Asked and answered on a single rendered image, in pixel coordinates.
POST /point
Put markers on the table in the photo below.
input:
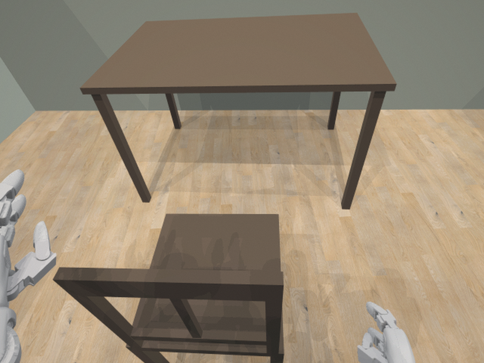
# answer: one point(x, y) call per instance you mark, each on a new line
point(294, 53)

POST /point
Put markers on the left robot hand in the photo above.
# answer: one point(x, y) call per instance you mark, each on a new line
point(32, 267)

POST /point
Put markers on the robot left forearm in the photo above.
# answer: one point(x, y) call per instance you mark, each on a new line
point(10, 349)

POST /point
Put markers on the chair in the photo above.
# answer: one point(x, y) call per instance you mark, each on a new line
point(214, 286)

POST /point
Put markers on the right robot hand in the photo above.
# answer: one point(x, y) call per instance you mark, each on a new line
point(392, 346)

